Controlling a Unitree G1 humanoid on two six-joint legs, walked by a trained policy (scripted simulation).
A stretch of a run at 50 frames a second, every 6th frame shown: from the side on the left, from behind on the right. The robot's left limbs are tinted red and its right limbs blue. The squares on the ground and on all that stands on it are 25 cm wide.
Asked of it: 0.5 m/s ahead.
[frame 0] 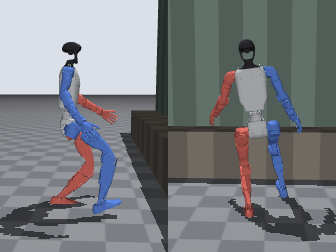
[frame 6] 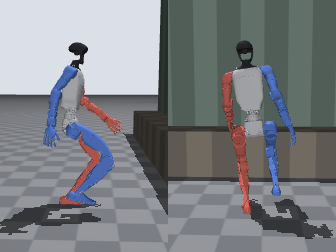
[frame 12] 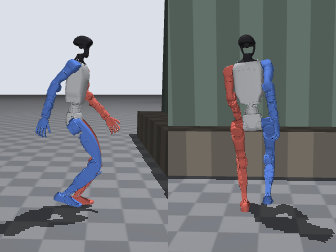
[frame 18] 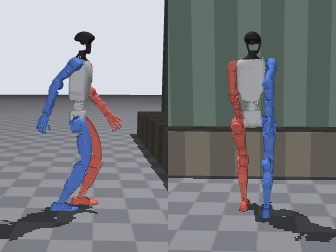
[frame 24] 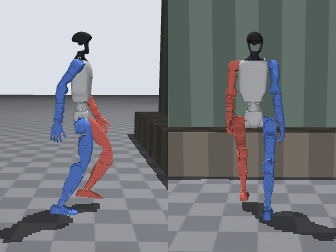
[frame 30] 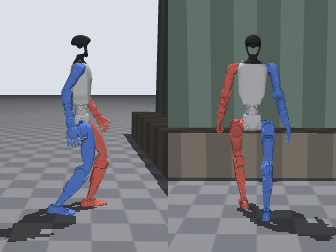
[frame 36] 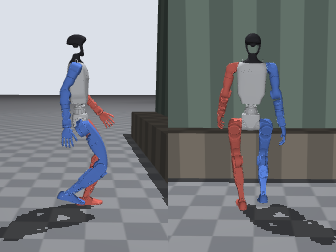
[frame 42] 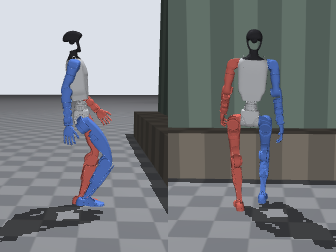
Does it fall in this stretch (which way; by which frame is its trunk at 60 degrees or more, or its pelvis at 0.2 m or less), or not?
no
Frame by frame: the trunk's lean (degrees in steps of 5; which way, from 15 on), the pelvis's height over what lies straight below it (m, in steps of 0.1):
0: 10, 0.7
6: 10, 0.7
12: 10, 0.7
18: 5, 0.8
24: 0, 0.8
30: 0, 0.7
36: 5, 0.7
42: 10, 0.8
